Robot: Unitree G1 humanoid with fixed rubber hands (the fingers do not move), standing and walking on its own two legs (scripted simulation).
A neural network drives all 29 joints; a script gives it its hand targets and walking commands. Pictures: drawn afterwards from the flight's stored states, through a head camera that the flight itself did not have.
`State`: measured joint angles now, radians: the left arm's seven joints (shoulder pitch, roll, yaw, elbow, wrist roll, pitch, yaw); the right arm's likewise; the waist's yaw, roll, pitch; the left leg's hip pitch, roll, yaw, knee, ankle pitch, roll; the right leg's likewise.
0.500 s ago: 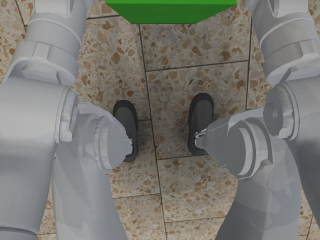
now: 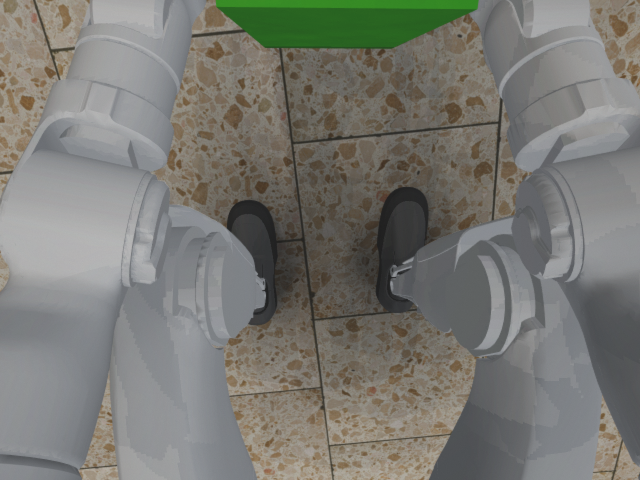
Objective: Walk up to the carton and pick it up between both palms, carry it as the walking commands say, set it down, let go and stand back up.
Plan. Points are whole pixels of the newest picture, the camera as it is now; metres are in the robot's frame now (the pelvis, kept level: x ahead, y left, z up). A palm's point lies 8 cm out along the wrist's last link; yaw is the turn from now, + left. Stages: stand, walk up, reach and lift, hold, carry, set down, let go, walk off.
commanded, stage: reach and lift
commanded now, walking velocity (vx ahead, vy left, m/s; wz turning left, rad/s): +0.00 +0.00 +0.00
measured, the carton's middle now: out of the picture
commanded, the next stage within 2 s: none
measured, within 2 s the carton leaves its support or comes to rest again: leaves its support in 0.64 s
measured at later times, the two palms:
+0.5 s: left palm out of the picture +0.56 +0.15 -0.18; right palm out of the picture +0.57 -0.11 -0.18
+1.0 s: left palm out of the picture +0.56 +0.16 -0.12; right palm out of the picture +0.56 -0.10 -0.12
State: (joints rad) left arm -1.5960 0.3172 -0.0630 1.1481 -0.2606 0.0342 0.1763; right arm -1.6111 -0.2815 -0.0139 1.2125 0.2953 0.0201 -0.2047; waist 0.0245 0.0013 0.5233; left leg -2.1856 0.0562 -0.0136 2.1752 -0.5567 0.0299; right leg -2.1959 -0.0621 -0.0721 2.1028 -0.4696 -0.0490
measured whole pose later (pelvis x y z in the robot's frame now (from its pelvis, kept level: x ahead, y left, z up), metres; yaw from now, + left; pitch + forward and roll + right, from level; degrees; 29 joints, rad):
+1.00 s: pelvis -0.01 +0.00 -0.01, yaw +1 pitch +24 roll -2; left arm -1.56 0.26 0.12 1.00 -0.10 0.34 0.20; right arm -1.53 -0.21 -0.21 1.01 0.07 0.31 -0.22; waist 0.02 0.00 0.53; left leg -2.07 -0.01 -0.03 2.23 -0.57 0.01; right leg -2.08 -0.06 -0.06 2.17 -0.50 -0.05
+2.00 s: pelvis -0.01 -0.01 +0.07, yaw +4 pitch +19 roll -1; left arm -1.41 0.13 0.27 0.76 0.04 0.44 0.16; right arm -1.29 -0.05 -0.42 0.60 -0.09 0.45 -0.18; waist -0.01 0.01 0.52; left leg -1.76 -0.04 -0.03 1.98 -0.55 -0.02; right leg -1.77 -0.06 -0.06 1.95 -0.52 -0.05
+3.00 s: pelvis -0.02 -0.02 +0.18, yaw +5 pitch +11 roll +0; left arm -1.22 0.07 0.30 0.65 0.06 0.48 0.13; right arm -1.14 0.03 -0.42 0.48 -0.13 0.54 -0.19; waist -0.02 0.01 0.52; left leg -1.32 -0.06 -0.04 1.59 -0.46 -0.02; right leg -1.34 -0.06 -0.05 1.59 -0.45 -0.05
